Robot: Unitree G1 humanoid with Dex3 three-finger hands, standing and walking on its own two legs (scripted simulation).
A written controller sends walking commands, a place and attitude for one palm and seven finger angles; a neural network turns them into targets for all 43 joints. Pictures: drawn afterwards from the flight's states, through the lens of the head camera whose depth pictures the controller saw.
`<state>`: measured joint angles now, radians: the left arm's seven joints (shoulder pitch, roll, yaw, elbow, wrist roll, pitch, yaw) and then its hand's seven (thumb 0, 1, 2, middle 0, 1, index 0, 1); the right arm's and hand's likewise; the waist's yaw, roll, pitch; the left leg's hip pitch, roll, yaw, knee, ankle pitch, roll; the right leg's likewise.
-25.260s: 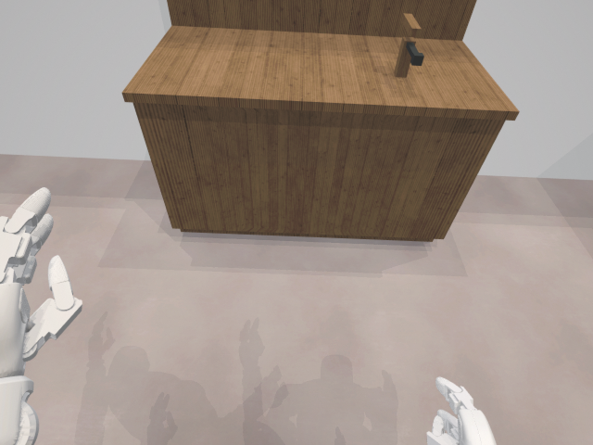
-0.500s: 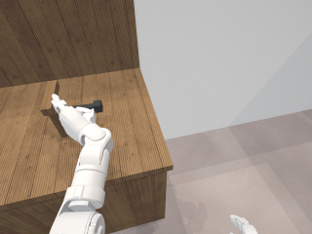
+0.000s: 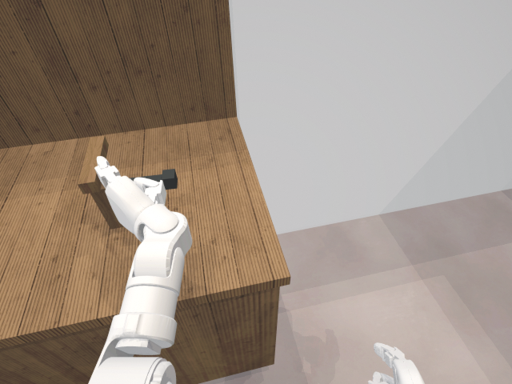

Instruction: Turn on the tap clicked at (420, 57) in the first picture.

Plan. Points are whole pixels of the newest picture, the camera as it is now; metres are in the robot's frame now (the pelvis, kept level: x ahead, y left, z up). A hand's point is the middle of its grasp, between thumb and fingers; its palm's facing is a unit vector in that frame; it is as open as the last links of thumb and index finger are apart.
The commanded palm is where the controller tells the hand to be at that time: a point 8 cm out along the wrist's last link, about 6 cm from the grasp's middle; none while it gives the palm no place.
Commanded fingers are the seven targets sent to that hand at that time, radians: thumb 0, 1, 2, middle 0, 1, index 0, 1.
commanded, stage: lift the hand up off the lever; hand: left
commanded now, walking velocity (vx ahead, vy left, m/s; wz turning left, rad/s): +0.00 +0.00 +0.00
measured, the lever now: (169, 179) +0.47 +0.22 +0.06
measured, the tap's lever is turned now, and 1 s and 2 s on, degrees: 86 86 86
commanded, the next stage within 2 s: draw the hand back beside the body in 0.26 s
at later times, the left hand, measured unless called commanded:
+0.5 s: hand (173, 186) +0.37 +0.16 +0.14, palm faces +0.55 -0.83 -0.09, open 7.8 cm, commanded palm +0.30 +0.21 +0.14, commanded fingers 0.00 0.90 0.90 -0.16 -0.17 -0.16 -0.17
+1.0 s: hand (133, 234) +0.27 +0.19 +0.15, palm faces +0.24 -0.94 -0.25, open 7.7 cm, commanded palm +0.23 +0.24 +0.16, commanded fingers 0.00 0.90 0.90 -0.18 -0.25 -0.18 -0.25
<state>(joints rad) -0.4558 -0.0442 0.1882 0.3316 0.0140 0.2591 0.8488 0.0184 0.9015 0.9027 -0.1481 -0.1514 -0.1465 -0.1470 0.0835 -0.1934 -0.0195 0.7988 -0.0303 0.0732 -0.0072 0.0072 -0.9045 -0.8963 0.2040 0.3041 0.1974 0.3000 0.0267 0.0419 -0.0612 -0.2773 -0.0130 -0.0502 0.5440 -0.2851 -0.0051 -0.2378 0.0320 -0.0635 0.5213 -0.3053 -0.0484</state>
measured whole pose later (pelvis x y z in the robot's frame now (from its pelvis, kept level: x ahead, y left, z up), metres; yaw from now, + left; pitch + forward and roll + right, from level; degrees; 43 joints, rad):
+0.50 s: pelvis +0.00 +0.00 +0.00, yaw -1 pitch -1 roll +0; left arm -0.30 0.05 0.10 0.12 0.01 0.25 0.55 0.02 0.90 0.90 -0.15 -0.15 -0.14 -0.15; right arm 0.09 -0.19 -0.01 0.73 -0.01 0.12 -0.05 0.01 -0.90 -0.90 0.21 0.30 0.20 0.30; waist 0.03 0.04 -0.03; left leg -0.20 -0.01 -0.03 0.49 -0.27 -0.01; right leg -0.18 0.04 -0.04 0.50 -0.30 -0.05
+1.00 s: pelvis -0.02 +0.00 +0.01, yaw -3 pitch -6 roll +0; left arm 0.10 0.28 0.11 -0.09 -0.07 -0.09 0.13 0.02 0.90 0.90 -0.18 -0.22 -0.17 -0.22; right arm 0.14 -0.21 0.01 0.67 0.02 0.01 -0.05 0.01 -0.90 -0.90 0.20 0.30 0.20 0.30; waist 0.02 0.06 0.05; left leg -0.08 0.00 -0.01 0.37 -0.19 0.00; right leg -0.06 0.04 -0.02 0.36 -0.21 -0.04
